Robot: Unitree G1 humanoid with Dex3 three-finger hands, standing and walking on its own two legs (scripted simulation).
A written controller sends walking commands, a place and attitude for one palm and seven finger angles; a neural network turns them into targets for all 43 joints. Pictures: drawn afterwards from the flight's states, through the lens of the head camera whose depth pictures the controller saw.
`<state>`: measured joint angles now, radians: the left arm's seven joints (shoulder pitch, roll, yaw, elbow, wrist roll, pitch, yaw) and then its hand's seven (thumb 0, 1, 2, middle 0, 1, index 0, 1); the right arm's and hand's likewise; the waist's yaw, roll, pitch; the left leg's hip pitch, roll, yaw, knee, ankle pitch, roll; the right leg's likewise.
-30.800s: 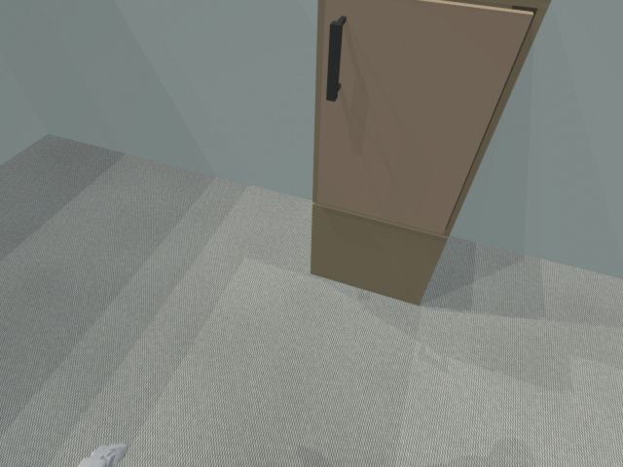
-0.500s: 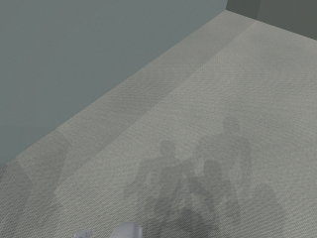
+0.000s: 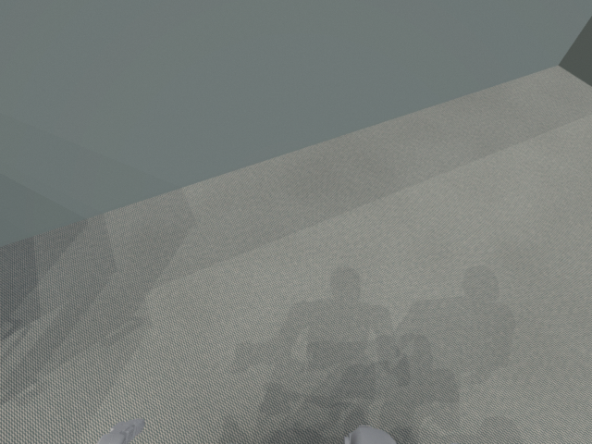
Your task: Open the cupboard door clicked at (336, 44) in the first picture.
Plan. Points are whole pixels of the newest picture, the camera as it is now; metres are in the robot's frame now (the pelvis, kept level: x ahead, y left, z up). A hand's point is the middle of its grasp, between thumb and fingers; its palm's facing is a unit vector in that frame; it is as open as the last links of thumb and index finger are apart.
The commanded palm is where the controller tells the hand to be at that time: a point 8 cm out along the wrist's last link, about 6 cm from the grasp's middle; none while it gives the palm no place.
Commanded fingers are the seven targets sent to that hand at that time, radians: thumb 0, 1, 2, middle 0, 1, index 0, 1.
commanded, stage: turn to face it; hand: left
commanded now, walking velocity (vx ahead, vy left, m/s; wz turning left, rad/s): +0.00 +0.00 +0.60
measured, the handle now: out of the picture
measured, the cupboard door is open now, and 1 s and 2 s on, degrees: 43 43 43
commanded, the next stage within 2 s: take the last steps up to it in 1.96 s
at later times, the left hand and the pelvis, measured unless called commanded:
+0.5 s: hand out of the picture +0.01 +0.17 -0.17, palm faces +0.35 -0.90 -0.24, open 7.4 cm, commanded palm none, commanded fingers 0.00 0.90 0.90 -0.20 -0.30 -0.20 -0.30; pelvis +0.03 -0.04 -0.01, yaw +20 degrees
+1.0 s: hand out of the picture +0.04 +0.16 -0.15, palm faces +0.55 -0.78 -0.29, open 7.4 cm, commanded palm none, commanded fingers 0.00 0.90 0.90 -0.20 -0.30 -0.20 -0.30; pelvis +0.07 -0.07 -0.01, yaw +35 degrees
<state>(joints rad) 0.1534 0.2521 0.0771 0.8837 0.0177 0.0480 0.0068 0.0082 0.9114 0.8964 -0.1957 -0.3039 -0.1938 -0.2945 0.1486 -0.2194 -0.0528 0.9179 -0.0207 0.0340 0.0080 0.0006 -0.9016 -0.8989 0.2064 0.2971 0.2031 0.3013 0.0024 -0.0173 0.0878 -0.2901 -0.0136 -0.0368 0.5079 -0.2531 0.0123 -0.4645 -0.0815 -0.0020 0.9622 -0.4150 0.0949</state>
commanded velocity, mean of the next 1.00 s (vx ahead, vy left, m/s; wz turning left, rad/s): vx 0.00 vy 0.00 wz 0.60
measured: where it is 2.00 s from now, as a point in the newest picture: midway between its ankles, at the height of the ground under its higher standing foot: outside the picture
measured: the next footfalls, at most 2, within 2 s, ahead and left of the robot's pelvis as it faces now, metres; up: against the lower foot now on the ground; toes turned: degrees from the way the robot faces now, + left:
right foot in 0.12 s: +0.04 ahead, -0.15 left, +0.00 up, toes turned +2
left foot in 0.52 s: +0.04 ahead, +0.09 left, +0.00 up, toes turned +26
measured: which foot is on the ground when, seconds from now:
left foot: down 0.00-0.12, up 0.14-0.50, down 0.52-0.92, up 0.94-1.00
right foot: up 0.00-0.10, down 0.12-0.52, up 0.54-0.90, down 0.92-1.00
